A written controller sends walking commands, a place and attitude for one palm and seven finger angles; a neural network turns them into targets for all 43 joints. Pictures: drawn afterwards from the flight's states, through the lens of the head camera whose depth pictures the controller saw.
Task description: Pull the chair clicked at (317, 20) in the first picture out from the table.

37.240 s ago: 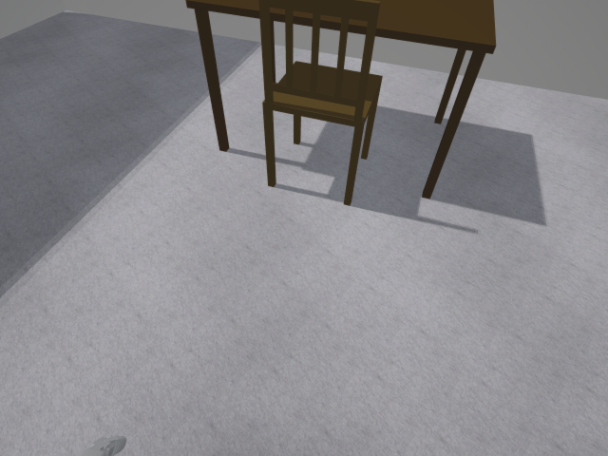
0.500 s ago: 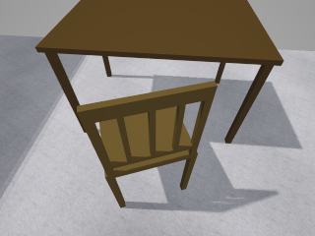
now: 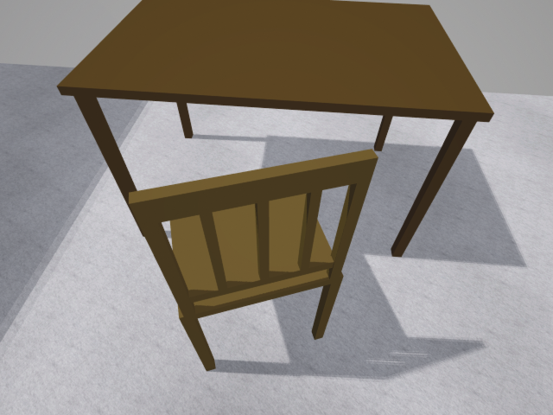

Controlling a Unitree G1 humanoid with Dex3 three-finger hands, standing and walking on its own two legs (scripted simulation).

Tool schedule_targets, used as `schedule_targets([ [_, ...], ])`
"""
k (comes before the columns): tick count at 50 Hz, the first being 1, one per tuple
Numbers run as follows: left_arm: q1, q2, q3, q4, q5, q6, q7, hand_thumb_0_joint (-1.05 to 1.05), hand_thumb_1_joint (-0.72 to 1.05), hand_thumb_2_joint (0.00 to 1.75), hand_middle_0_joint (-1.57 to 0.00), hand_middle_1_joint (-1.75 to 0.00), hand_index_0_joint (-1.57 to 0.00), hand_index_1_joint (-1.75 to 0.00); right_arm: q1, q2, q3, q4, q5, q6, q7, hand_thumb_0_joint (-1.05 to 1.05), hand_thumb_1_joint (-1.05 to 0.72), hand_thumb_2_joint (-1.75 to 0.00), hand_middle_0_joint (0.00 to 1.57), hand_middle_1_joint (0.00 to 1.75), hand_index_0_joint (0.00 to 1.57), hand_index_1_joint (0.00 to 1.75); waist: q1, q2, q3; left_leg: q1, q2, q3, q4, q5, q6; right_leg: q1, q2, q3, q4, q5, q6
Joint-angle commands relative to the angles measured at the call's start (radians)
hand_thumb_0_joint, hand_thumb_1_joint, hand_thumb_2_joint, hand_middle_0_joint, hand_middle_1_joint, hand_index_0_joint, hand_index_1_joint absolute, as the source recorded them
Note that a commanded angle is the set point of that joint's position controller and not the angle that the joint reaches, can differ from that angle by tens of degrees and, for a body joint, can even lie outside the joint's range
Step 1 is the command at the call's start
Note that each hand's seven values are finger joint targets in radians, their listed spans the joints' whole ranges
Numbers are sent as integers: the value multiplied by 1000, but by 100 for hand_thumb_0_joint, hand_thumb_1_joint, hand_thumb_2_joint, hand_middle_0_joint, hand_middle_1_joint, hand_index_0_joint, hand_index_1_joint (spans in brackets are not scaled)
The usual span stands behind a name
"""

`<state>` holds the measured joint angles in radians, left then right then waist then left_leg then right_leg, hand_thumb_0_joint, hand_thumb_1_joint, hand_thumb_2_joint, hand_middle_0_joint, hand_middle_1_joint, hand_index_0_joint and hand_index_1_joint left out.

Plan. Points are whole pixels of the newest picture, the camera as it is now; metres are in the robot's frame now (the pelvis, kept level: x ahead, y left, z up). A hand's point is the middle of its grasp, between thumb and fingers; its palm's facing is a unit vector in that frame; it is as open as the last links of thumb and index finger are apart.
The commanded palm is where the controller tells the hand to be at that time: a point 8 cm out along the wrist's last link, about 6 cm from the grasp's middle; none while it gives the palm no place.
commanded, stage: look again from close up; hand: left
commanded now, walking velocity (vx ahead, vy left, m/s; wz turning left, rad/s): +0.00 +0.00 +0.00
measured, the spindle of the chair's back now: (262, 242) +0.45 +0.06 -0.09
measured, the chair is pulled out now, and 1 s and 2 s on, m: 0.29 0.29 0.29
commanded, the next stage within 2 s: shuffle to correct the standing spot in 0.04 s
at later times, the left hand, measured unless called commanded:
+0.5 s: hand out of the picture -0.01 +0.15 -0.19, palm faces +0.14 -0.97 -0.19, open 7.4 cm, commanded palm none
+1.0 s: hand out of the picture +0.06 +0.12 -0.17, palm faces +0.27 -0.94 -0.22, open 7.4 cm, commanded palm none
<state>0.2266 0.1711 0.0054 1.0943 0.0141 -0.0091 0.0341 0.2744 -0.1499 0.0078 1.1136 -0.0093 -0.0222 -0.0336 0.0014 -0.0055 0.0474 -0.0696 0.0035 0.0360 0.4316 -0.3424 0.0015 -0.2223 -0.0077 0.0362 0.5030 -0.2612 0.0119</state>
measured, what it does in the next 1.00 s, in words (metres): steps on the spot, turning left: left foot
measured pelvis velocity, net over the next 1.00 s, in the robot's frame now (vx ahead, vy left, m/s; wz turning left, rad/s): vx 0.06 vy -0.08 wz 0.28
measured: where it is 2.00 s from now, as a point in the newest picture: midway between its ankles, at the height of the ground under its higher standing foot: outside the picture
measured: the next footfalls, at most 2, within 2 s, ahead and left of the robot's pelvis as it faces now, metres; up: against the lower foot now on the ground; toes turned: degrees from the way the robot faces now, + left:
left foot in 0.62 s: +0.02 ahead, +0.08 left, +0.00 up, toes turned +14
right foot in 1.02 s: +0.15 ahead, -0.20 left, +0.00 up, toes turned +13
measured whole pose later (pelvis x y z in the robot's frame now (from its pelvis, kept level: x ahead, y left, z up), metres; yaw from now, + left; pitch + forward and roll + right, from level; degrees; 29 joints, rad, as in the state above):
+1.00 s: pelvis +0.06 -0.08 +0.00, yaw +16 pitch +0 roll +0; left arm 0.21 0.20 0.04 0.97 0.02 0.02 0.01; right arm 0.27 -0.14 -0.04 1.02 -0.03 0.02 -0.02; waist -0.02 -0.01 0.09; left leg -0.19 0.05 -0.06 0.52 -0.33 -0.06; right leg -0.32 -0.05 -0.03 0.62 -0.31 0.03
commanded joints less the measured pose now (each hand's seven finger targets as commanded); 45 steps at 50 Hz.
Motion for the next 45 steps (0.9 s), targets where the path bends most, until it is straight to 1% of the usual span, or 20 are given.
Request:
schedule_targets([
  [1, 47, 101, 19, -36, -3, -11, 7, 0, 90, 90, -20, -30, -20, -30, 82, -93, -19, -23, -3, -12, -7, 0, -90, -90, 20, 30, 20, 30, -3, 16, -11, -61, 97, -60, -65, 320, 25, 48, -87, 60, -41, 331, -54],
  [7, 61, 97, 17, -30, -4, -11, 6, 0, 90, 90, -20, -30, -20, -30, 93, -86, -17, -17, -2, -9, -5, 0, -90, -90, 20, 30, 20, 30, -5, -11, 0, -66, 93, -58, -70, 255, 24, 40, -89, 67, -61, 302, -54],
  [10, 72, 89, 19, -26, 0, -1, 3, 0, 90, 90, -20, -30, -20, -30, 92, -85, -20, -16, -5, -6, 0, 0, -90, -90, 20, 30, 20, 30, -4, -14, 33, -114, 96, -90, -85, 126, 39, 24, -69, 28, -49, 107, -42],
  [13, 79, 84, 22, -38, 4, 7, -2, 0, 90, 90, -20, -30, -20, -30, 83, -95, -26, -24, -10, 1, 4, 0, -90, -90, 20, 30, 20, 30, -2, 36, 80, -167, 124, -157, -127, 20, 64, -15, -47, -21, -14, -38, -33],
  [16, 95, 79, 29, -53, 11, 7, -3, 0, 90, 90, -20, -30, -20, -30, 85, -114, -36, -36, -14, 4, 2, 0, -90, -90, 20, 30, 20, 30, 2, 85, 85, -194, 149, -212, -110, 85, 88, -29, -41, -60, 39, -25, -26],
  [19, 129, 83, 37, -59, 12, 8, -5, 0, 90, 90, -20, -30, -20, -30, 87, -114, -46, -54, -15, 9, -2, 0, -90, -90, 20, 30, 20, 30, 9, 51, 89, -242, 131, -203, -44, 121, 87, -8, -58, -51, 27, 0, -33],
  [21, 166, 102, 44, -58, 12, 3, -3, 0, 90, 90, -20, -30, -20, -30, 89, -92, -44, -64, -13, 8, -4, 0, -90, -90, 20, 30, 20, 30, 16, -24, 53, -269, 75, -131, 68, 158, 65, 47, -109, 1, -8, 98, -54],
  [22, 188, 120, 50, -54, 12, 0, -2, 0, 90, 90, -20, -30, -20, -30, 100, -72, -43, -72, -11, 10, -4, 0, -90, -90, 20, 30, 20, 30, 16, -111, 19, -288, 27, -69, 156, 127, 45, 91, -157, 46, -37, 171, -80],
  [24, 235, 148, 60, -53, 15, 2, 2, 0, 90, 90, -20, -30, -20, -30, 85, -44, -45, -89, -5, 17, -8, 0, -90, -90, 20, 30, 20, 30, 31, -250, -7, -370, -15, 3, 355, -185, 23, 154, -270, 156, -126, 300, -180],
  [26, 214, 131, 56, -65, 26, 3, 9, 0, 90, 90, -20, -30, -20, -30, 42, -44, -47, -102, -5, 16, -4, 0, -90, -90, 20, 30, 20, 30, 32, -191, -1, -394, 9, 6, 461, -261, 22, 142, -286, 127, -119, 475, -239],
  [28, 163, 124, 51, -78, 23, 10, 11, 0, 90, 90, -20, -30, -20, -30, 80, -23, -43, -87, -2, 17, 3, 0, -90, -90, 20, 30, 20, 30, -8, -107, -16, -285, 17, 27, 273, -158, 22, 93, -249, 22, -43, 477, -207],
  [29, 135, 117, 48, -83, 17, 14, 12, 0, 90, 90, -20, -30, -20, -30, 129, -18, -40, -65, -7, 11, 3, 0, -90, -90, 20, 30, 20, 30, -37, -84, -35, -162, 12, 45, 118, -14, 23, 30, -211, -35, 23, 419, -157],
  [30, 112, 97, 43, -91, 8, 17, 11, 0, 90, 90, -20, -30, -20, -30, 208, -36, -44, -39, -13, 2, 1, 0, -90, -90, 20, 30, 20, 30, -71, -20, -57, -35, 39, 0, -31, 162, 33, -32, -154, -98, 167, 344, -101],
  [31, 113, 47, 36, -115, 2, 20, 5, 0, 90, 90, -20, -30, -20, -30, 261, -135, -62, -32, -25, -7, -9, 0, -90, -90, 20, 30, 20, 30, -86, 246, -54, 61, 275, -330, -129, 385, 120, -236, -37, -177, 377, -13, -20],
  [32, 103, 57, 30, -129, 9, 23, 6, 0, 90, 90, -20, -30, -20, -30, 280, -173, -65, -32, -27, 4, -19, 0, -90, -90, 20, 30, 20, 30, -84, 276, -34, 65, 418, -504, -123, 709, 222, -338, -6, -95, 540, -338, -8],
  [33, 102, 91, 38, -132, 18, 28, 11, 0, 90, 90, -20, -30, -20, -30, 256, -165, -62, -47, -25, 10, -12, 0, -90, -90, 20, 30, 20, 30, -72, 159, -35, 13, 421, -423, -95, 713, 255, -308, -35, -30, 610, -335, -28],
  [35, 80, 79, 44, -114, 23, 39, 6, 0, 90, 90, -20, -30, -20, -30, 137, -141, -55, -72, -26, 6, -20, 0, -90, -90, 20, 30, 20, 30, -27, 196, 73, -113, 347, -345, -101, 645, 218, -326, -57, -15, 651, -255, -7],
  [37, 95, 64, 41, -113, 17, 42, -8, 0, 90, 90, -20, -30, -20, -30, 87, -140, -54, -95, -25, 2, -19, 0, -90, -90, 20, 30, 20, 30, -6, 177, 77, -132, 291, -259, -103, 621, 196, -305, -48, -31, 657, -189, 4],
  [39, 88, 52, 38, -119, 15, 44, -15, 0, 90, 90, -20, -30, -20, -30, 87, -159, -63, -105, -26, 2, -17, 0, -90, -90, 20, 30, 20, 30, -5, 135, 64, -126, 264, -220, -101, 619, 179, -283, -42, -48, 603, -161, 13],
  [45, 25, 54, 41, -165, 5, 39, -17, 0, 90, 90, -20, -30, -20, -30, 72, -189, -89, -126, -33, 23, -6, 0, -90, -90, 20, 30, 20, 30, -31, 205, 22, -87, 236, -232, -66, 546, 143, -197, -30, -86, 293, -164, 25],
])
